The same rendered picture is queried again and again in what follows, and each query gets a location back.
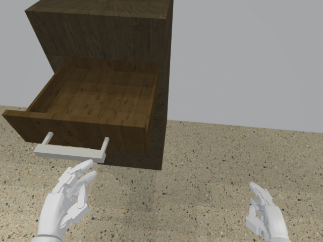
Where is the drawer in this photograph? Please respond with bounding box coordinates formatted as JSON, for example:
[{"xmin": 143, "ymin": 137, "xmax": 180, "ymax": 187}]
[{"xmin": 2, "ymin": 57, "xmax": 159, "ymax": 154}]

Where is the cabinet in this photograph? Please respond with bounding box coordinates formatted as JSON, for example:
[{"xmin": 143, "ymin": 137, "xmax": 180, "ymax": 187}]
[{"xmin": 25, "ymin": 0, "xmax": 174, "ymax": 170}]

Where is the handle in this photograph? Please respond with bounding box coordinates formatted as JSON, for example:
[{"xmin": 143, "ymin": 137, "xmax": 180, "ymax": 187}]
[{"xmin": 33, "ymin": 132, "xmax": 109, "ymax": 163}]

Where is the right robot hand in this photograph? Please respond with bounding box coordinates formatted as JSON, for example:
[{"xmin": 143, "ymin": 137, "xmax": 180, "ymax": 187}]
[{"xmin": 246, "ymin": 182, "xmax": 289, "ymax": 242}]

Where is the left robot hand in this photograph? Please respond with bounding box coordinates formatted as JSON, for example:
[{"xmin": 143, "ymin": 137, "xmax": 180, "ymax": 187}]
[{"xmin": 37, "ymin": 159, "xmax": 97, "ymax": 239}]

